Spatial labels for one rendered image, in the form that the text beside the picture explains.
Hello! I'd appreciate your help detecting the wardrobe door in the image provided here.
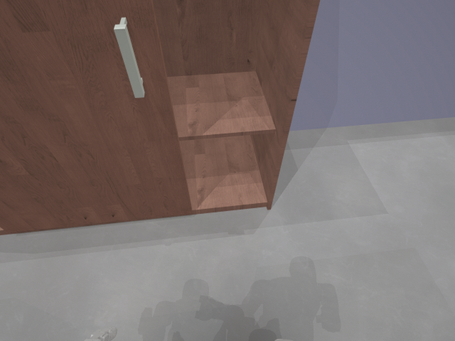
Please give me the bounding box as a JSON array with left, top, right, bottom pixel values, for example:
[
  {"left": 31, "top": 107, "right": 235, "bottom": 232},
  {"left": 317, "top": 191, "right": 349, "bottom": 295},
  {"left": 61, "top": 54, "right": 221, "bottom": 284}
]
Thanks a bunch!
[{"left": 0, "top": 0, "right": 192, "bottom": 233}]

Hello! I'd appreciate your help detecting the handle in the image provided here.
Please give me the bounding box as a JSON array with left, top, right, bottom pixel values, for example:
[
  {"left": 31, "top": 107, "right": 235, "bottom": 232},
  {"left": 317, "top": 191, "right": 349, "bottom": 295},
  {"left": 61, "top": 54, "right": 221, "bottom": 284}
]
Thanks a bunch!
[{"left": 114, "top": 17, "right": 145, "bottom": 98}]

